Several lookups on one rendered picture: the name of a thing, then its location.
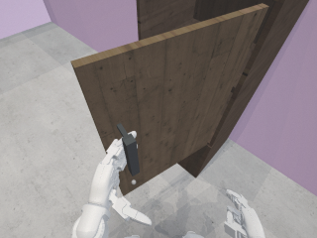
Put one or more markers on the left robot hand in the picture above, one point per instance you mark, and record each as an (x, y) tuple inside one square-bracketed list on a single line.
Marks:
[(106, 175)]

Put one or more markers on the robot left forearm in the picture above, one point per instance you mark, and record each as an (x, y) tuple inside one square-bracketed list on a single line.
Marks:
[(92, 223)]

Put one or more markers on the handle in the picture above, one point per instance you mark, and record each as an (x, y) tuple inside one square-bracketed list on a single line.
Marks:
[(130, 149)]

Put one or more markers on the cupboard door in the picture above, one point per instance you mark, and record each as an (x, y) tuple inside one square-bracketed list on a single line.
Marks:
[(170, 88)]

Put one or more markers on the right robot hand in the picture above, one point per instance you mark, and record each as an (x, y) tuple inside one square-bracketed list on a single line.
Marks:
[(247, 223)]

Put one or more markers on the robot right shin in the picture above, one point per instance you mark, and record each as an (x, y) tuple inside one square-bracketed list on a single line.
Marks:
[(190, 232)]

